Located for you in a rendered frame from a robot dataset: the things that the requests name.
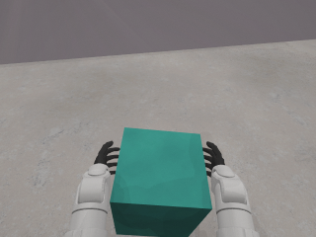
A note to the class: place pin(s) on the right robot forearm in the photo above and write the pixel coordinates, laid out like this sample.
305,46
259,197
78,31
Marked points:
234,215

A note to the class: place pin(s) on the robot right hand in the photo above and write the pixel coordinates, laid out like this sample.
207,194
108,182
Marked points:
215,157

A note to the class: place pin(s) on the carton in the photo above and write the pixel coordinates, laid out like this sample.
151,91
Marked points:
160,187

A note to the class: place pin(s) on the left robot forearm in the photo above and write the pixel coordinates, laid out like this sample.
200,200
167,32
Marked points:
91,203

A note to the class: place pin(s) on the robot left hand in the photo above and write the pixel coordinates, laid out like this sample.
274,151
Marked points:
102,157

